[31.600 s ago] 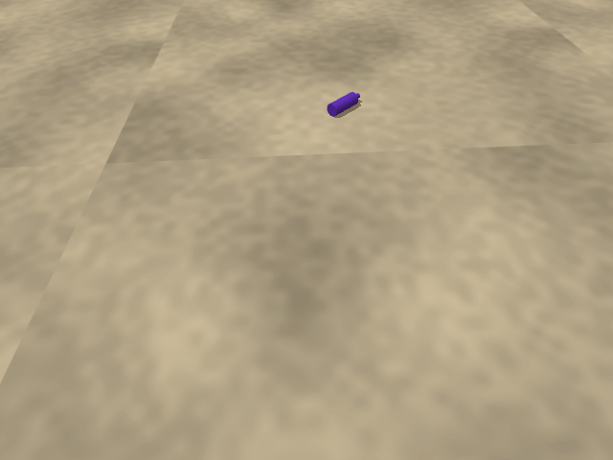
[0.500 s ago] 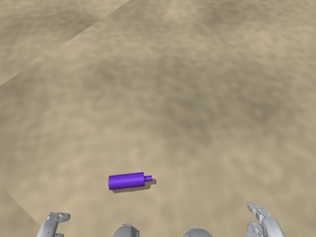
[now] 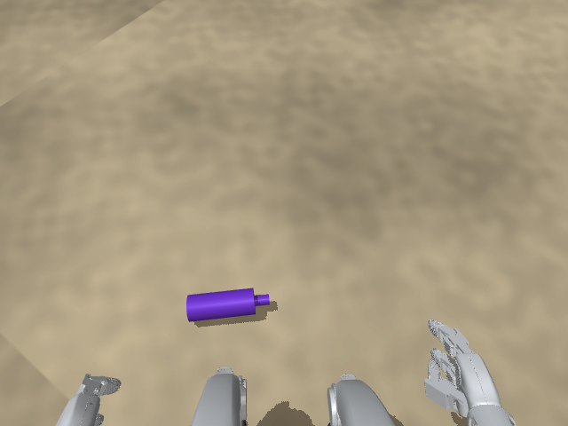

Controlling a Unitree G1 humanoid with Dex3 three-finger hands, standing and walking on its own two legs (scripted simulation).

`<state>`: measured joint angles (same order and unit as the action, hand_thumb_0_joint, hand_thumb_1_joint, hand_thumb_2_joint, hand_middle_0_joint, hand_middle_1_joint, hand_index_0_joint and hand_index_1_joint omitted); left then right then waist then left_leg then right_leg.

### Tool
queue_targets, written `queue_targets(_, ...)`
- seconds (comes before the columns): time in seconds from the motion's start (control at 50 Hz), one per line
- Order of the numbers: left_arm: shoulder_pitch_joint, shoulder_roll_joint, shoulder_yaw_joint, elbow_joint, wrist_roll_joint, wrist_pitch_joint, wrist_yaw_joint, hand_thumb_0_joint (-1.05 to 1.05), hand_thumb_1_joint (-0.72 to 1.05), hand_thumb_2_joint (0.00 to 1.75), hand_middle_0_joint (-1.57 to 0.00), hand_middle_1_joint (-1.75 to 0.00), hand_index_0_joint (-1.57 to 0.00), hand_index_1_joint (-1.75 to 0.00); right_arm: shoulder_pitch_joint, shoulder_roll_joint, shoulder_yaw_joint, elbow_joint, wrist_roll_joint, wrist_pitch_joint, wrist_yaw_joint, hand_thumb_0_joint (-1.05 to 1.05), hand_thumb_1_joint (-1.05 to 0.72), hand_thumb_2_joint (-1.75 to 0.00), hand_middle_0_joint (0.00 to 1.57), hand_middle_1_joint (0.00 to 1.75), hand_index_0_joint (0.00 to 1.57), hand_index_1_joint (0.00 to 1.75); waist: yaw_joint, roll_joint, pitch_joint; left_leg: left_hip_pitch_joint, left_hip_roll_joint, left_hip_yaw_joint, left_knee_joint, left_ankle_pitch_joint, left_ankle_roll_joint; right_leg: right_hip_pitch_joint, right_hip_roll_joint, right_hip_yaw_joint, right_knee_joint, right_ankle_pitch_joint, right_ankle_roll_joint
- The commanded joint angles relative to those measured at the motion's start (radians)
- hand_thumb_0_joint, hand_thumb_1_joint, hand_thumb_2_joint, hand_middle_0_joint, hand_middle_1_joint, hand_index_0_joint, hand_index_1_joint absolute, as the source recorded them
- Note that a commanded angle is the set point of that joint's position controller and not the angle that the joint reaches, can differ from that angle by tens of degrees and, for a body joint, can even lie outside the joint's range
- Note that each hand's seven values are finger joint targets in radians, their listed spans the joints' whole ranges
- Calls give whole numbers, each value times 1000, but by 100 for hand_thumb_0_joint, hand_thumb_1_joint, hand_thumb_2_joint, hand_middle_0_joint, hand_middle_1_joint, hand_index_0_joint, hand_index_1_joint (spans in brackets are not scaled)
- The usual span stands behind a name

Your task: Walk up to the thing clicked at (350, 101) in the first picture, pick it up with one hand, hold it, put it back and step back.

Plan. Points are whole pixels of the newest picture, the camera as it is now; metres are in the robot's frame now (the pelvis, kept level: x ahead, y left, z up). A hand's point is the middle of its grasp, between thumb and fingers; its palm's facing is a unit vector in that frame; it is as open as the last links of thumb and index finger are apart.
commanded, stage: rise first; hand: left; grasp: from above
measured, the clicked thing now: (229, 303) +0.45 +0.15 -0.62
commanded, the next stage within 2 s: none
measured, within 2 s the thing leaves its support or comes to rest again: neither
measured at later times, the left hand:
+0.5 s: hand (162, 356) +0.27 +0.25 -0.33, palm faces -0.43 -0.35 -0.83, open 14.2 cm
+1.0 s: hand (184, 327) +0.35 +0.24 -0.43, palm faces -0.43 -0.04 -0.90, open 14.3 cm
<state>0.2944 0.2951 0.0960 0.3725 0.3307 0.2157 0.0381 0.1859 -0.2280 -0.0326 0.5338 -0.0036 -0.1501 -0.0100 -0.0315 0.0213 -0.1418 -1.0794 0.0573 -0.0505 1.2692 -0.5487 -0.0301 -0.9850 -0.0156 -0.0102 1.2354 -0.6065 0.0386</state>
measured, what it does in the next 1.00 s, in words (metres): lowers itself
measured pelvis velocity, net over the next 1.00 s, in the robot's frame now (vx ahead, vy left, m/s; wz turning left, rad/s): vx -0.09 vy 0.00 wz -0.10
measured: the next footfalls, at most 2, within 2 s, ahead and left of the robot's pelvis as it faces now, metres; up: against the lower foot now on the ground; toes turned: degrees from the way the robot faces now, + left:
none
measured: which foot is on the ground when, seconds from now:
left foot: down 0.00-1.00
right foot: down 0.00-1.00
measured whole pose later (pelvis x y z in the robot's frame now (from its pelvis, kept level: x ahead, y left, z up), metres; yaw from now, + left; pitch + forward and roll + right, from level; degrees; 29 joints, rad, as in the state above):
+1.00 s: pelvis -0.09 +0.00 -0.28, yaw -6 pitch +32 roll -5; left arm -0.75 0.56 0.02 1.24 1.15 -0.12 0.36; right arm 0.14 -0.25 -0.03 0.78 -0.09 -0.06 0.06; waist -0.13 0.00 -0.12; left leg -2.18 0.05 -0.15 2.21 -0.61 -0.05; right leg -2.07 0.04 -0.01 2.20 -0.70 0.05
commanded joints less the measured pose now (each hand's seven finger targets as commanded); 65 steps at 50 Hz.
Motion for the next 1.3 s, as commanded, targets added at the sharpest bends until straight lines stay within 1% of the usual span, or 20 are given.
queue_targets(0.0,-62,180,62,-98,62,-50,35,0,-60,98,-7,-104,-6,-104,-19,-149,-56,-115,9,-61,-10,0,-92,-91,20,30,20,30,-23,52,-242,174,-31,22,-84,264,36,-27,31,-34,-70,279,-49)
queue_targets(0.06,-204,206,53,6,122,-109,50,0,-61,100,-7,-102,-6,-103,-39,-160,-62,-89,3,-76,-9,0,-92,-90,20,30,20,30,-45,29,-234,45,-31,19,16,166,39,-173,30,-29,25,198,-48)
queue_targets(0.1,-244,219,59,55,161,-153,66,0,-59,99,-7,-102,-6,-103,-45,-166,-67,-76,1,-85,-4,0,-91,-90,20,30,20,30,-26,31,-281,-15,-39,29,76,135,41,-225,27,-23,82,176,-49)
queue_targets(0.12,-258,208,34,51,184,-172,72,0,-58,100,-7,-102,-6,-103,-50,-166,-68,-74,0,-89,-2,0,-90,-90,20,30,20,30,-23,42,-313,-33,-41,34,98,115,39,-251,30,-19,106,162,-51)
queue_targets(0.18,-332,237,14,18,250,-223,103,0,-55,100,-9,-101,-7,-102,-53,-187,-76,-52,2,-94,2,0,-89,-90,20,30,20,30,-18,107,-443,-11,-33,11,157,167,27,-346,30,-25,211,190,-57)
queue_targets(0.22,-404,282,28,75,293,-245,127,0,-58,101,-8,-102,-6,-104,-58,-205,-81,-25,5,-89,5,0,-89,-90,20,30,20,30,-20,119,-458,-46,-25,-12,193,180,22,-434,29,-38,278,186,-60)
queue_targets(0.34,-604,353,53,267,431,-242,208,0,-61,105,-7,-103,-5,-105,-37,-207,-83,32,6,-50,11,0,-91,-90,20,30,20,30,1,76,-550,-224,-35,28,353,157,34,-518,43,-37,356,178,-58)
queue_targets(0.38,-711,341,25,291,455,-239,216,0,-58,104,-6,-104,-4,-106,-21,-208,-86,51,1,-38,19,0,-88,-90,20,30,20,30,-5,53,-606,-270,-37,36,408,150,38,-525,44,-38,383,179,-57)
queue_targets(0.5,-942,435,21,447,538,-284,214,0,-55,104,-8,-102,-6,-103,-3,-212,-95,97,-18,-18,28,0,-87,-90,20,30,20,30,-16,-12,-613,-476,-39,52,540,24,48,-569,51,-29,444,51,-50)
queue_targets(0.56,-1034,421,-12,470,587,-312,217,0,-56,105,-6,-103,-5,-105,14,-213,-95,112,-28,-3,35,0,-87,-90,20,30,20,30,-32,9,-627,-496,-39,47,567,-13,47,-624,56,-41,476,5,-57)
queue_targets(0.62,-1095,478,8,514,648,-336,245,0,-58,107,-5,-104,-4,-105,23,-216,-94,128,-34,16,38,0,-87,-90,20,30,20,30,-26,20,-612,-544,-41,46,598,-59,46,-677,63,-51,514,-53,-63)
queue_targets(0.74,-1195,513,20,606,743,-344,321,0,-59,107,-5,-100,-4,-102,50,-221,-77,166,-55,52,45,0,-89,-90,20,30,20,30,-48,75,-598,-565,-39,44,655,-59,47,-774,68,-76,587,-43,-70)
queue_targets(0.82,-1266,478,-18,651,786,-340,344,0,-61,108,-5,-99,-4,-100,71,-218,-71,183,-67,64,53,0,-89,-90,20,30,20,30,-69,128,-605,-554,-37,35,671,-42,43,-829,69,-100,639,-6,-77)
queue_targets(0.96,-1363,479,-45,753,838,-344,369,0,-59,106,-5,-99,-4,-100,83,-221,-63,204,-88,75,63,0,-89,-90,20,30,20,30,-115,156,-548,-603,-37,27,719,-59,43,-907,67,-114,694,-7,-78)
queue_targets(1.02,-1396,490,-53,775,857,-347,376,0,-58,105,-5,-99,-5,-99,85,-226,-59,212,-95,78,69,0,-89,-90,20,30,20,30,-118,158,-564,-594,-33,21,737,-50,43,-923,67,-120,711,5,-78)
queue_targets(1.1,-1430,476,-52,810,858,-350,396,0,-57,103,-5,-100,-5,-100,93,-230,-51,222,-104,79,76,0,-89,-90,20,30,20,30,-128,188,-580,-587,-30,13,751,-32,37,-952,68,-131,749,27,-79)
queue_targets(1.16,-1446,502,-36,853,861,-339,415,0,-57,103,-5,-101,-5,-101,87,-224,-43,223,-110,79,80,0,-90,-90,20,30,20,30,-129,184,-567,-612,-31,19,763,-43,41,-961,72,-130,751,17,-80)
queue_targets(1.22,-1489,499,-34,854,865,-336,426,0,-55,101,-5,-101,-6,-101,98,-223,-38,231,-120,76,85,0,-90,-90,20,30,20,30,-148,183,-581,-639,-30,27,797,-22,46,-953,71,-124,757,44,-74)
queue_targets(1.26,-1484,535,-12,867,867,-332,431,0,-55,101,-5,-102,-6,-101,102,-220,-34,234,-120,77,88,0,-90,-90,20,30,20,30,-139,183,-592,-648,-31,29,807,-12,49,-936,72,-121,766,52,-74)
queue_targets(1.28,-1473,518,-19,879,860,-329,433,0,-55,101,-5,-102,-6,-101,99,-216,-33,234,-124,76,90,0,-90,-90,20,30,20,30,-139,177,-587,-657,-29,32,813,-10,50,-930,73,-119,763,57,-72)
